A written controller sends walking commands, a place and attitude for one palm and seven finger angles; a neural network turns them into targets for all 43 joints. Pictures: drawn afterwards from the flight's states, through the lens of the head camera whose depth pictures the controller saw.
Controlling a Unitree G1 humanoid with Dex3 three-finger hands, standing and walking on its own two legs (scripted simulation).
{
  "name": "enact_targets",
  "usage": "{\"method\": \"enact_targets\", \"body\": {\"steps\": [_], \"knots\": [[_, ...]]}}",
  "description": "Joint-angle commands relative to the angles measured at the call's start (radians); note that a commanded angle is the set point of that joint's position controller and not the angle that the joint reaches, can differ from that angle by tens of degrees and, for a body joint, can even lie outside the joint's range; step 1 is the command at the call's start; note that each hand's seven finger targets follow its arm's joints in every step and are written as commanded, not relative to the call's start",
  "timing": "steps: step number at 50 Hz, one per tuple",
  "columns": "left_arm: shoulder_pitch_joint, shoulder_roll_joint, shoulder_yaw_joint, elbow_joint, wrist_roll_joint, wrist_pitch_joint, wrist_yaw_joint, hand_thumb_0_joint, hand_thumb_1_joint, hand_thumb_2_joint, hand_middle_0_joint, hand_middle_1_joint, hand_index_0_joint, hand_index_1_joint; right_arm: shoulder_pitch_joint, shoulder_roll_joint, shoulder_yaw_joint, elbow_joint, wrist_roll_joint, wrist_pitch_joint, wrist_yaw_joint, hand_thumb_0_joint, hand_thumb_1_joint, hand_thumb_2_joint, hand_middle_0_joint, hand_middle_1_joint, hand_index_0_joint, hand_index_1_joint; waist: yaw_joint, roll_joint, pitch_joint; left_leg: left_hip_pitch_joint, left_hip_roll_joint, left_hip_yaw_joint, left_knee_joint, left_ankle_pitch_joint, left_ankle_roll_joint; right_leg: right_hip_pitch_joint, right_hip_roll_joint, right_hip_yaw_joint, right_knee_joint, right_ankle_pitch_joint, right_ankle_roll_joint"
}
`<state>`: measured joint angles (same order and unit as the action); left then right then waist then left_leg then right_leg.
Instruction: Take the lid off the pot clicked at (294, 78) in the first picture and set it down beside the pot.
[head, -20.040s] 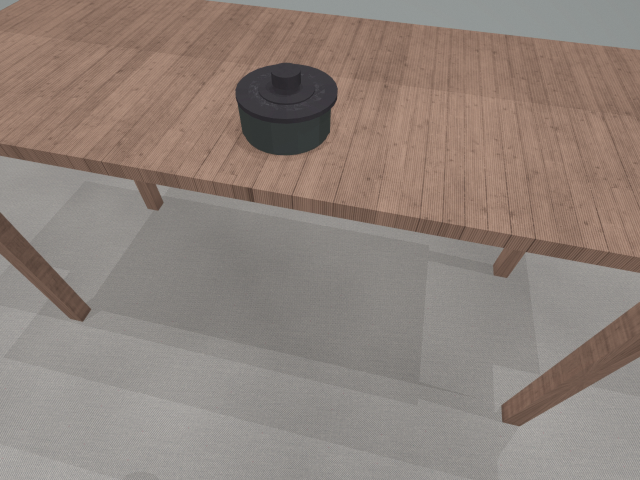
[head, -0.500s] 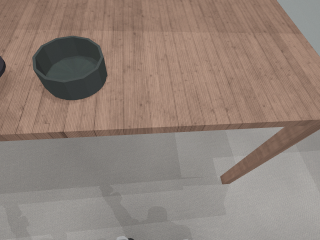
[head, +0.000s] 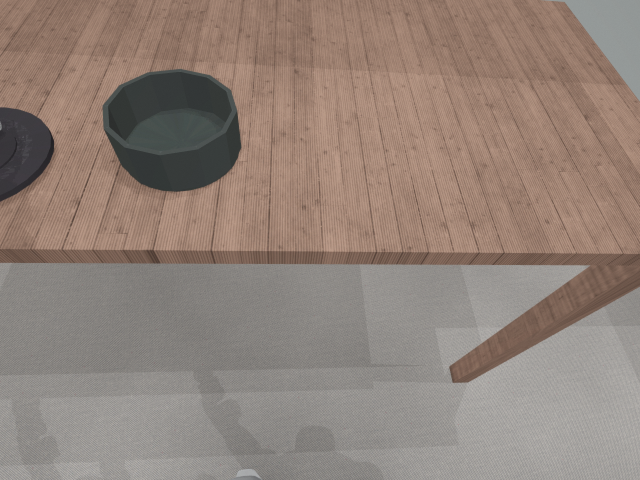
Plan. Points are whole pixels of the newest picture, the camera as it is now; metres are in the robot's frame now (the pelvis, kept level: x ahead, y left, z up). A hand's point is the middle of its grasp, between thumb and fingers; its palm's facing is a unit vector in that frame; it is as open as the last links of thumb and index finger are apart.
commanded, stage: open the fingers wide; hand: left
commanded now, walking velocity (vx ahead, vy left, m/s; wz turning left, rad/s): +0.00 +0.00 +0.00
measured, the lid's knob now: out of the picture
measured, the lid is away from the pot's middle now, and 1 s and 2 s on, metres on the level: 0.23 0.24 0.24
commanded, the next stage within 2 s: raise the empty hand in 0.86 s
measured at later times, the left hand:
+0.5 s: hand out of the picture +0.45 +0.38 +0.16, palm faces -0.39 -0.17 -0.90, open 9.3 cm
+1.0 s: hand out of the picture +0.46 +0.38 +0.16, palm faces -0.36 -0.19 -0.91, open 11.0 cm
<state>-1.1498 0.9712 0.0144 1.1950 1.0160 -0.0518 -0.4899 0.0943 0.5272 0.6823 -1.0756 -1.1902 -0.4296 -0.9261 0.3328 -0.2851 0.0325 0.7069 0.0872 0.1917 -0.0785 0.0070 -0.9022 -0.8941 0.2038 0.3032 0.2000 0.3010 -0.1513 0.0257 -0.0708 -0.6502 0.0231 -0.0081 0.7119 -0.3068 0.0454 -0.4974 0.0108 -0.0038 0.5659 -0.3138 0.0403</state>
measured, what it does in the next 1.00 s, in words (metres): stands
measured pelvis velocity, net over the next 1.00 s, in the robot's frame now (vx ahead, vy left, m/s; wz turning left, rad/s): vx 0.00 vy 0.01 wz -0.01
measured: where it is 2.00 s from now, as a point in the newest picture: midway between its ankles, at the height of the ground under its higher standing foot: outside the picture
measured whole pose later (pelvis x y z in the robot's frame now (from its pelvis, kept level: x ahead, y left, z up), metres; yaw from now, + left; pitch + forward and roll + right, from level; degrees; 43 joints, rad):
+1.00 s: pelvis +0.00 +0.01 +0.00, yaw +0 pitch +14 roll -4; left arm -1.20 1.01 -0.01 1.21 1.01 -0.08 -0.48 0.00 -0.07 0.79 -0.43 -0.75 -0.43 -0.74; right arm 0.31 -0.29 0.03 0.70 0.10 0.23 -0.07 0.01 -0.90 -0.89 0.20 0.30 0.20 0.30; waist -0.14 0.02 -0.07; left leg -0.67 0.02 0.00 0.73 -0.32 0.06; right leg -0.52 0.00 0.01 0.59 -0.32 0.05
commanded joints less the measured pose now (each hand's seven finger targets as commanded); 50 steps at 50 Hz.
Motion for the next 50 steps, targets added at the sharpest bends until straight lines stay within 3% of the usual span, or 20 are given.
{"method": "enact_targets", "body": {"steps": [1, 5, 8, 9, 13, 14, 16, 18, 21, 23, 27, 28, 30, 31, 36, 38, 39, 43, 47, 50], "knots": [[-0.524, 0.352, 0.043, -0.203, 0.006, -0.024, 0.064, 0.000, 0.567, 0.724, -0.860, -1.121, -0.554, -1.036, 0.106, -0.208, -0.055, -0.051, -0.009, -0.008, -0.028, 0.000, -0.900, -0.900, 0.200, 0.300, 0.200, 0.300, 0.011, 0.250, -0.401, 0.521, -0.026, -0.022, -0.031, 0.463, 0.008, -0.087, 0.079, -0.068, -0.054, 0.189, -0.066], [-0.491, 0.302, -0.004, -0.113, 0.004, -0.017, 0.061, 0.000, 0.477, 0.722, -0.786, -1.079, -0.525, -1.006, 0.084, -0.209, -0.046, -0.049, -0.002, -0.001, -0.031, 0.000, -0.900, -0.900, 0.200, 0.300, 0.200, 0.300, -0.003, 0.150, -0.330, 0.422, -0.030, -0.010, -0.051, 0.319, 0.015, -0.075, 0.072, -0.067, -0.050, 0.166, -0.064], [-0.504, 0.243, -0.056, -0.126, -0.011, -0.017, 0.053, 0.000, 0.406, 0.727, -0.734, -1.041, -0.507, -0.979, 0.072, -0.209, -0.039, -0.046, 0.003, -0.007, -0.032, 0.000, -0.900, -0.900, 0.200, 0.300, 0.200, 0.300, -0.001, 0.158, -0.324, 0.433, -0.027, -0.010, -0.065, 0.290, 0.015, -0.083, 0.071, -0.071, -0.049, 0.146, -0.067], [-0.529, 0.292, -0.021, -0.137, -0.001, -0.014, 0.061, 0.000, 0.382, 0.729, -0.717, -1.028, -0.501, -0.968, 0.078, -0.217, -0.045, -0.039, -0.001, -0.001, -0.031, 0.000, -0.900, -0.900, 0.200, 0.300, 0.200, 0.300, 0.000, 0.159, -0.361, 0.445, -0.026, -0.016, -0.061, 0.281, 0.014, -0.081, 0.069, -0.063, -0.048, 0.141, -0.063], [-0.545, 0.270, -0.035, -0.167, -0.006, -0.025, 0.056, 0.000, 0.287, 0.736, -0.649, -0.975, -0.479, -0.928, 0.078, -0.209, -0.044, -0.040, 0.001, -0.006, -0.035, 0.000, -0.900, -0.900, 0.200, 0.300, 0.200, 0.300, 0.009, 0.182, -0.409, 0.485, -0.033, -0.015, -0.049, 0.366, 0.015, -0.068, 0.073, -0.067, -0.035, 0.177, -0.067], [-0.556, 0.313, -0.004, -0.160, 0.002, -0.022, 0.061, 0.000, 0.264, 0.737, -0.631, -0.962, -0.473, -0.918, 0.085, -0.217, -0.049, -0.037, -0.002, -0.001, -0.034, 0.000, -0.900, -0.900, 0.200, 0.300, 0.200, 0.300, 0.007, 0.174, -0.422, 0.484, -0.029, -0.022, -0.046, 0.356, 0.012, -0.073, 0.071, -0.062, -0.039, 0.168, -0.063], [-0.531, 0.274, -0.033, -0.116, -0.005, -0.017, 0.054, 0.000, 0.217, 0.740, -0.597, -0.936, -0.461, -0.898, 0.092, -0.212, -0.049, -0.035, 0.001, -0.003, -0.034, 0.000, -0.900, -0.900, 0.200, 0.300, 0.200, 0.300, -0.002, 0.132, -0.372, 0.442, -0.037, -0.019, -0.049, 0.316, 0.016, -0.079, 0.073, -0.065, -0.043, 0.164, -0.063], [-0.545, 0.235, -0.061, -0.151, -0.021, -0.021, 0.047, 0.000, 0.171, 0.742, -0.563, -0.909, -0.450, -0.878, 0.078, -0.212, -0.045, -0.035, 0.005, -0.005, -0.034, 0.000, -0.900, -0.900, 0.200, 0.300, 0.200, 0.300, 0.002, 0.158, -0.360, 0.454, -0.033, -0.015, -0.061, 0.321, 0.016, -0.082, 0.071, -0.069, -0.044, 0.156, -0.066], [-0.537, 0.283, -0.026, -0.133, -0.007, -0.018, 0.052, 0.000, 0.102, 0.742, -0.511, -0.872, -0.431, -0.850, 0.100, -0.216, -0.051, -0.030, 0.001, -0.002, -0.031, 0.000, -0.900, -0.900, 0.200, 0.300, 0.200, 0.300, 0.002, 0.144, -0.366, 0.445, -0.037, -0.022, -0.050, 0.327, 0.015, -0.086, 0.074, -0.066, -0.043, 0.162, -0.066], [-0.520, 0.250, -0.048, -0.138, -0.019, -0.024, 0.044, 0.000, 0.057, 0.741, -0.476, -0.847, -0.419, -0.832, 0.096, -0.212, -0.047, -0.029, 0.005, -0.007, -0.030, 0.000, -0.900, -0.900, 0.200, 0.300, 0.200, 0.300, 0.006, 0.132, -0.354, 0.441, -0.038, -0.011, -0.055, 0.335, 0.019, -0.070, 0.075, -0.069, -0.040, 0.171, -0.066], [-0.519, 0.270, -0.041, -0.102, -0.010, -0.012, 0.044, 0.000, -0.036, 0.744, -0.407, -0.795, -0.395, -0.792, 0.115, -0.218, -0.053, -0.022, 0.002, 0.000, -0.025, 0.000, -0.900, -0.900, 0.200, 0.300, 0.200, 0.300, -0.005, 0.124, -0.334, 0.412, -0.040, -0.014, -0.055, 0.292, 0.018, -0.084, 0.073, -0.068, -0.044, 0.157, -0.065], [-0.536, 0.257, -0.044, -0.166, -0.020, -0.022, 0.042, 0.000, -0.059, 0.744, -0.390, -0.782, -0.390, -0.782, 0.105, -0.217, -0.051, -0.023, 0.005, -0.001, -0.026, 0.000, -0.900, -0.900, 0.200, 0.300, 0.200, 0.300, 0.008, 0.160, -0.375, 0.463, -0.032, -0.013, -0.055, 0.365, 0.017, -0.074, 0.075, -0.071, -0.035, 0.177, -0.068], [-0.547, 0.281, -0.018, -0.177, -0.005, -0.018, 0.049, 0.000, -0.062, 0.749, -0.392, -0.778, -0.392, -0.778, 0.123, -0.216, -0.064, -0.025, -0.001, 0.003, -0.019, 0.000, -0.900, -0.900, 0.200, 0.300, 0.200, 0.300, 0.011, 0.219, -0.421, 0.528, -0.028, -0.028, -0.035, 0.457, 0.008, -0.105, 0.077, -0.068, -0.037, 0.188, -0.069], [-0.542, 0.261, -0.033, -0.173, -0.007, -0.016, 0.045, 0.000, -0.063, 0.752, -0.393, -0.776, -0.393, -0.776, 0.126, -0.216, -0.066, -0.025, -0.002, 0.004, -0.018, 0.000, -0.900, -0.900, 0.200, 0.300, 0.200, 0.300, 0.004, 0.192, -0.412, 0.521, -0.032, -0.029, -0.034, 0.440, 0.010, -0.113, 0.080, -0.070, -0.043, 0.180, -0.065], [-0.529, 0.330, 0.020, -0.174, -0.005, -0.024, 0.050, 0.000, -0.070, 0.766, -0.400, -0.762, -0.400, -0.762, 0.118, -0.218, -0.060, -0.032, -0.002, 0.013, -0.019, 0.000, -0.900, -0.900, 0.200, 0.300, 0.200, 0.300, 0.013, 0.169, -0.408, 0.471, -0.037, -0.021, -0.035, 0.418, 0.013, -0.076, 0.078, -0.066, -0.035, 0.197, -0.067], [-0.524, 0.300, 0.002, -0.217, -0.012, -0.038, 0.046, 0.000, -0.073, 0.773, -0.404, -0.756, -0.404, -0.756, 0.110, -0.213, -0.057, -0.039, -0.001, 0.011, -0.017, 0.000, -0.900, -0.900, 0.200, 0.300, 0.200, 0.300, 0.029, 0.220, -0.424, 0.515, -0.031, -0.019, -0.036, 0.489, 0.006, -0.077, 0.081, -0.073, -0.027, 0.201, -0.072], [-0.508, 0.342, 0.039, -0.187, 0.002, -0.033, 0.053, 0.000, -0.075, 0.777, -0.406, -0.752, -0.406, -0.752, 0.112, -0.217, -0.064, -0.042, -0.004, 0.016, -0.015, 0.000, -0.900, -0.900, 0.200, 0.300, 0.200, 0.300, 0.028, 0.216, -0.429, 0.516, -0.030, -0.024, -0.027, 0.468, 0.004, -0.095, 0.082, -0.065, -0.031, 0.182, -0.069], [-0.482, 0.310, 0.023, -0.205, -0.012, -0.040, 0.046, 0.000, -0.082, 0.792, -0.414, -0.737, -0.414, -0.737, 0.101, -0.209, -0.058, -0.056, 0.001, 0.017, -0.015, 0.000, -0.900, -0.900, 0.200, 0.300, 0.200, 0.300, 0.031, 0.176, -0.418, 0.502, -0.032, -0.015, -0.026, 0.500, 0.010, -0.069, 0.084, -0.070, -0.026, 0.216, -0.070], [-0.461, 0.339, 0.037, -0.148, -0.007, -0.026, 0.046, 0.000, -0.090, 0.809, -0.423, -0.719, -0.423, -0.719, 0.105, -0.212, -0.061, -0.058, 0.001, 0.026, -0.015, 0.000, -0.900, -0.900, 0.200, 0.300, 0.200, 0.300, 0.017, 0.126, -0.387, 0.438, -0.039, -0.007, -0.025, 0.425, 0.016, -0.062, 0.080, -0.062, -0.030, 0.214, -0.064], [-0.539, 0.303, 0.002, -0.217, -0.010, -0.025, 0.046, 0.000, -0.092, 0.813, -0.425, -0.715, -0.425, -0.715, 0.097, -0.213, -0.063, -0.058, 0.001, 0.027, -0.013, 0.000, -0.900, -0.900, 0.200, 0.300, 0.200, 0.300, 0.014, 0.218, -0.412, 0.513, -0.027, -0.026, -0.031, 0.458, 0.008, -0.110, 0.077, -0.066, -0.034, 0.183, -0.069]]}}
